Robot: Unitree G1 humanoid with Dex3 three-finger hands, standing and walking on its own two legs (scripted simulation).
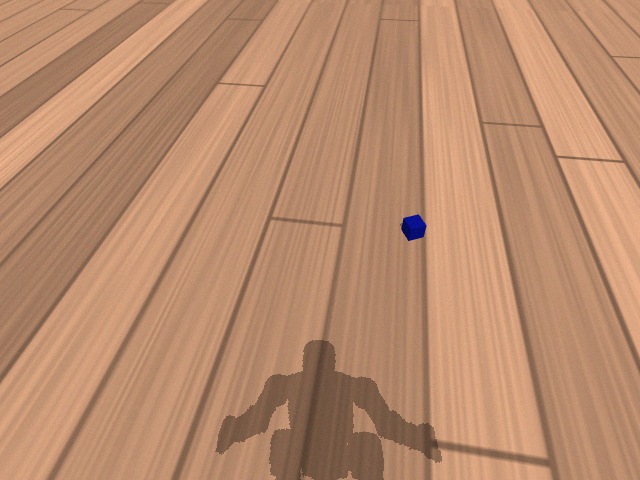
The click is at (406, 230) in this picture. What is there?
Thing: cube
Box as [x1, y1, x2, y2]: [401, 214, 426, 240]
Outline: 418,214 403,218 401,229 408,240 423,236 426,225
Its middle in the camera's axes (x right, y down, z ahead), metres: +0.41 -0.06 +1.69
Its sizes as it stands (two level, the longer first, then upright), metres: 0.073 0.073 0.073
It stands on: the floor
